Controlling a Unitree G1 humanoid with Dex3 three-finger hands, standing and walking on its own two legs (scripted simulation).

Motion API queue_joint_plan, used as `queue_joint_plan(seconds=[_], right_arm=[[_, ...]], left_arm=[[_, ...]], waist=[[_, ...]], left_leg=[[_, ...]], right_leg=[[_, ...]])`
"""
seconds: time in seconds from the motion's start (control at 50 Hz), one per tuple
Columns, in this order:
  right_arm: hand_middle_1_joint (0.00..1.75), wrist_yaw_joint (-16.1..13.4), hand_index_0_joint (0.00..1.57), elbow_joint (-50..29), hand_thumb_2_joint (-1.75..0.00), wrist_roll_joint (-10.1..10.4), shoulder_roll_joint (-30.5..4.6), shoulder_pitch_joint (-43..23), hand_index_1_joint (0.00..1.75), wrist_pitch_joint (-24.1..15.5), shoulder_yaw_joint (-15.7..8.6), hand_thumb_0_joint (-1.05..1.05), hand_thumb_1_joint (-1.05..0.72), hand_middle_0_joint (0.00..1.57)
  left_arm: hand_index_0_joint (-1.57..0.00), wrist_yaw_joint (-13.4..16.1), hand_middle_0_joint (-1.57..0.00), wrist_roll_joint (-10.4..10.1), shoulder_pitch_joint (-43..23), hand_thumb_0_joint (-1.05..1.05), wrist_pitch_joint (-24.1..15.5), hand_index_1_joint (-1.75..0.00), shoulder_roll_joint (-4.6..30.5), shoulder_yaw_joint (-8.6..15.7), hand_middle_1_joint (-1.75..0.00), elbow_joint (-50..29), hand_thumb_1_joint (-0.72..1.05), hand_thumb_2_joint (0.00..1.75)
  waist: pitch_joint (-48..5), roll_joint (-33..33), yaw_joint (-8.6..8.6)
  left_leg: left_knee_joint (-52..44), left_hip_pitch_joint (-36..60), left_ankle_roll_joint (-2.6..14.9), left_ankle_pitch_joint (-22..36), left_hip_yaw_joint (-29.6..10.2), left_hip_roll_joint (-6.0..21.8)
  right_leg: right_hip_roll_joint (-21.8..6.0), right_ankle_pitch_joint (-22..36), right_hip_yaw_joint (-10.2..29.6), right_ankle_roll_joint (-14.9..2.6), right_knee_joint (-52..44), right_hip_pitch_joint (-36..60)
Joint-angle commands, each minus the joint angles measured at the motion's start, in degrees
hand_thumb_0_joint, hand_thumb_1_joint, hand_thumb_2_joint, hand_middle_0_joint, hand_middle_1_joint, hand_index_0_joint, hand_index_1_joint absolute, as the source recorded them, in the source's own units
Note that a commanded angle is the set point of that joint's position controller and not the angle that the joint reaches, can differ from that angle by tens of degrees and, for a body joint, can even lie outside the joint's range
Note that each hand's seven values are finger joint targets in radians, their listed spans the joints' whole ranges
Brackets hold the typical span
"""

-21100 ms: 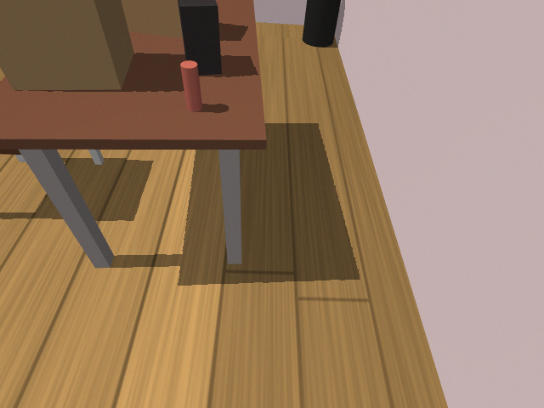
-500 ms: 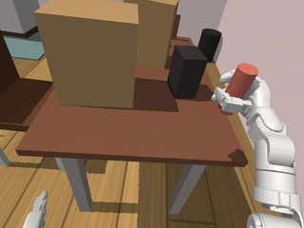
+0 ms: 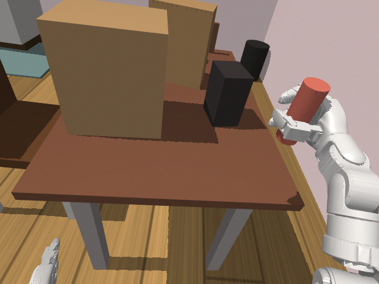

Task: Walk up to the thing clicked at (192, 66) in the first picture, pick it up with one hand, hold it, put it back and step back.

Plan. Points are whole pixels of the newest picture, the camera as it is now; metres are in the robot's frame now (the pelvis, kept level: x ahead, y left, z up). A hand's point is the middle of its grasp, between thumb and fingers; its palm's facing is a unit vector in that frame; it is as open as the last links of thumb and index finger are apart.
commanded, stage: hold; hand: right
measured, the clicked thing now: (299, 113) +0.35 -0.19 +0.27
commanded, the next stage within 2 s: none
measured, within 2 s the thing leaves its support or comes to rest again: neither
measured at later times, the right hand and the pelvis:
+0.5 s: hand (295, 120) +0.33 -0.17 +0.26, palm faces +0.03 +1.00 -0.05, open 5.3 cm; pelvis +0.01 +0.00 +0.00, yaw +0 degrees
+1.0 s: hand (299, 122) +0.32 -0.17 +0.27, palm faces +0.04 +1.00 -0.05, open 5.3 cm; pelvis +0.00 +0.00 +0.00, yaw +0 degrees
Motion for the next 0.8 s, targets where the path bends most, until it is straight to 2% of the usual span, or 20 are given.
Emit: queue_joint_plan(seconds=[0.0, 0.02, 0.04, 0.06, 0.1, 0.24, 0.26, 0.28, 0.32, 0.34, 0.4, 0.44, 0.5, 0.54, 0.58, 0.6, 0.68, 0.72, 0.76, 0.78], right_arm=[[1.39, 0.49, 1.40, -12.34, -1.26, 1.24, -12.43, -22.18, 1.39, -3.11, -4.31, 0.00, -0.68, 1.40], [1.39, 0.70, 1.39, -14.40, -1.26, 1.38, -11.57, -24.14, 1.39, -3.24, -3.47, 0.00, -0.67, 1.39], [1.39, 0.61, 1.39, -12.21, -1.26, 1.46, -12.68, -21.98, 1.39, -2.81, -4.98, 0.00, -0.66, 1.40], [1.38, 0.83, 1.39, -16.11, -1.26, 1.53, -11.77, -24.16, 1.38, -3.03, -3.54, 0.00, -0.66, 1.39], [1.39, 0.70, 1.40, -15.80, -1.27, 1.66, -13.18, -23.17, 1.39, -2.80, -5.19, 0.00, -0.68, 1.40], [1.39, 1.00, 1.40, -15.34, -1.26, 1.89, -12.48, -21.26, 1.39, -0.80, -5.03, 0.00, -0.68, 1.40], [1.39, 1.12, 1.40, -15.35, -1.27, 2.03, -12.16, -19.60, 1.39, -0.34, -5.18, 0.00, -0.69, 1.41], [1.39, 1.27, 1.41, -19.69, -1.27, 1.95, -11.86, -22.41, 1.39, -0.63, -3.90, 0.00, -0.70, 1.41], [1.40, 1.27, 1.41, -16.27, -1.27, 2.03, -11.70, -20.36, 1.40, 0.15, -4.76, 0.00, -0.68, 1.41], [1.38, 1.26, 1.39, -20.17, -1.26, 2.05, -11.85, -22.27, 1.38, 0.00, -4.06, 0.00, -0.66, 1.39], [1.39, 1.47, 1.40, -15.51, -1.27, 2.18, -10.84, -18.79, 1.39, 1.05, -3.95, 0.00, -0.66, 1.40], [1.39, 0.99, 1.40, -19.49, -1.26, 2.14, -13.11, -23.83, 1.39, 0.59, -5.26, 0.00, -0.68, 1.40], [1.39, 0.92, 1.40, -15.40, -1.27, 2.44, -12.72, -20.20, 1.39, 1.22, -5.90, 0.00, -0.67, 1.40], [1.39, 0.74, 1.40, -17.02, -1.27, 2.12, -12.78, -21.74, 1.39, 1.03, -5.42, 0.00, -0.67, 1.40], [1.41, 0.91, 1.41, -18.42, -1.29, 2.28, -12.68, -21.84, 1.41, 0.96, -5.45, 0.00, -0.67, 1.41], [1.42, 0.97, 1.42, -16.98, -1.29, 2.39, -11.88, -20.59, 1.42, 1.31, -4.86, 0.00, -0.68, 1.42], [1.40, 0.83, 1.40, -18.70, -1.27, 1.90, -12.09, -22.26, 1.40, 1.44, -4.30, 0.00, -0.66, 1.40], [1.40, 1.07, 1.40, -16.99, -1.27, 2.24, -11.05, -20.62, 1.40, 1.78, -3.92, 0.00, -0.65, 1.40], [1.39, 0.82, 1.40, -18.38, -1.27, 2.33, -12.56, -21.14, 1.39, 1.85, -5.09, 0.00, -0.64, 1.40], [1.40, 0.82, 1.40, -17.74, -1.27, 2.34, -12.79, -20.77, 1.40, 1.79, -5.35, 0.00, -0.68, 1.41]], left_arm=[[-0.04, 0.06, -0.04, -0.56, -7.92, 0.00, -3.61, -0.05, 6.46, 1.58, -0.04, -7.95, -0.56, 0.06], [-0.04, -0.12, -0.04, -0.48, -7.72, 0.00, -3.79, -0.05, 5.11, 0.35, -0.04, -8.37, -0.56, 0.06], [-0.04, 0.21, -0.04, -0.71, -9.38, 0.00, -4.05, -0.05, 6.86, 2.07, -0.04, -9.30, -0.56, 0.06], [-0.04, -0.05, -0.04, -0.62, -9.00, 0.00, -4.15, -0.05, 5.64, 1.01, -0.04, -9.97, -0.56, 0.06], [-0.04, 0.03, -0.04, -0.62, -8.31, 0.00, -3.81, -0.05, 7.53, 2.75, -0.04, -8.99, -0.56, 0.06], [-0.04, -0.12, -0.05, -0.67, -6.29, 0.00, -3.68, -0.05, 6.97, 2.13, -0.04, -8.14, -0.56, 0.06], [-0.04, -0.23, -0.05, -0.77, -8.31, 0.00, -3.89, -0.05, 7.30, 1.96, -0.04, -9.20, -0.56, 0.06], [-0.04, -0.14, -0.05, -0.71, -8.60, 0.00, -4.07, -0.05, 7.81, 3.20, -0.04, -8.58, -0.56, 0.06], [-0.04, -0.30, -0.05, -0.82, -7.58, 0.00, -3.97, -0.05, 7.52, 2.38, -0.04, -8.43, -0.56, 0.05], [-0.04, -0.50, -0.05, -0.78, -8.29, 0.00, -4.24, -0.05, 7.22, 2.17, -0.04, -9.11, -0.56, 0.06], [-0.04, -0.50, -0.04, -0.92, -8.45, 0.00, -3.74, -0.05, 6.99, 1.80, -0.04, -7.97, -0.56, 0.06], [-0.04, -0.36, -0.05, -0.63, -8.43, 0.00, -4.06, -0.05, 7.97, 2.80, -0.04, -7.84, -0.56, 0.05], [-0.04, -0.36, -0.05, -0.74, -8.86, 0.00, -4.22, -0.05, 7.51, 2.56, -0.04, -7.69, -0.55, 0.05], [-0.04, -0.56, -0.04, -0.61, -7.73, 0.00, -4.01, -0.05, 5.85, 0.82, -0.04, -7.05, -0.56, 0.06], [-0.04, -0.29, -0.05, -0.61, -8.72, 0.00, -3.91, -0.05, 7.34, 2.31, -0.04, -7.82, -0.56, 0.06], [-0.04, -0.39, -0.04, -0.81, -9.87, 0.00, -4.28, -0.05, 6.60, 1.19, -0.04, -8.56, -0.55, 0.05], [-0.04, -0.55, -0.05, -0.69, -9.69, 0.00, -4.29, -0.05, 7.78, 2.37, -0.04, -7.84, -0.56, 0.05], [-0.04, -0.54, -0.05, -0.76, -9.11, 0.00, -4.01, -0.05, 6.48, 0.95, -0.05, -7.44, -0.55, 0.05], [-0.04, -0.34, -0.05, -0.80, -10.07, 0.00, -4.15, -0.05, 7.86, 2.42, -0.04, -8.43, -0.56, 0.05], [-0.04, -0.47, -0.05, -0.76, -9.65, 0.00, -4.13, -0.05, 6.53, 1.10, -0.05, -7.28, -0.55, 0.05]], waist=[[-9.54, 4.21, -0.58], [-10.08, 4.22, -0.29], [-10.26, 5.38, -0.87], [-11.77, 4.51, -0.27], [-11.64, 4.21, -0.40], [-11.53, 4.29, 0.04], [-11.04, 5.21, -0.72], [-11.41, 3.41, -0.20], [-11.35, 3.99, -0.14], [-11.33, 3.80, -0.44], [-10.43, 5.37, -0.24], [-11.17, 4.59, -0.08], [-9.57, 5.57, -0.50], [-10.97, 5.51, -0.58], [-12.14, 5.40, -0.28], [-10.41, 5.95, -0.81], [-11.30, 4.39, -0.20], [-9.97, 5.59, -0.45], [-10.55, 5.76, -0.50], [-9.36, 5.43, -0.87]], left_leg=[[-5.71, 3.45, 0.47, 6.12, 2.98, -1.91], [-5.63, 3.95, 0.53, 6.34, 2.92, -1.87], [-5.58, 4.16, 0.47, 6.03, 3.07, -2.14], [-5.43, 4.46, 0.59, 6.60, 2.96, -2.06], [-5.13, 4.36, 0.76, 7.54, 3.19, -2.24], [-4.89, 4.70, 0.79, 10.61, 3.42, -2.25], [-5.05, 4.78, 0.65, 9.94, 3.41, -2.17], [-5.06, 4.07, 0.75, 9.15, 3.21, -2.05], [-4.95, 4.40, 0.80, 9.47, 3.53, -2.35], [-5.05, 4.25, 0.83, 8.56, 3.54, -2.30], [-5.07, 4.17, 0.70, 9.78, 3.66, -2.30], [-5.31, 4.15, 0.64, 8.81, 3.36, -1.98], [-5.65, 4.29, 0.51, 7.32, 3.58, -2.07], [-5.61, 4.64, 0.45, 8.45, 3.22, -1.77], [-5.59, 5.15, 0.36, 9.09, 2.96, -1.42], [-5.52, 4.72, 0.34, 8.58, 3.25, -1.77], [-5.47, 3.95, 0.66, 7.35, 3.35, -2.01], [-5.77, 4.10, 0.65, 6.84, 3.62, -2.04], [-6.04, 4.19, 0.45, 6.97, 3.30, -1.72], [-6.18, 4.24, 0.39, 6.03, 3.34, -1.73]], right_leg=[[2.10, 7.80, -1.78, -2.33, -4.96, 1.09], [2.06, 8.12, -1.75, -2.29, -4.85, 1.15], [1.82, 8.05, -1.60, -2.28, -5.03, 1.09], [1.84, 8.59, -1.74, -2.19, -4.97, 1.97], [1.75, 9.94, -1.53, -2.04, -4.89, 2.14], [1.65, 13.47, -1.46, -2.02, -4.36, 2.85], [1.86, 12.77, -1.54, -2.00, -4.60, 2.23], [1.92, 11.53, -1.66, -2.00, -4.70, 2.89], [1.67, 12.45, -1.29, -1.98, -4.84, 3.04], [1.74, 11.49, -1.28, -1.90, -4.96, 2.91], [1.72, 12.62, -1.16, -2.09, -4.90, 2.71], [2.09, 11.09, -1.57, -2.25, -4.51, 3.03], [2.08, 9.57, -1.30, -2.28, -5.00, 1.58], [2.27, 10.59, -1.70, -2.38, -4.50, 2.32], [2.58, 10.96, -1.91, -2.52, -4.19, 2.65], [2.38, 10.70, -1.76, -2.43, -4.44, 1.88], [2.21, 9.63, -1.40, -2.23, -5.04, 2.69], [2.09, 9.33, -1.24, -2.27, -5.09, 2.10], [2.42, 9.11, -1.53, -2.47, -4.89, 2.25], [2.50, 8.25, -1.64, -2.49, -4.92, 1.26]])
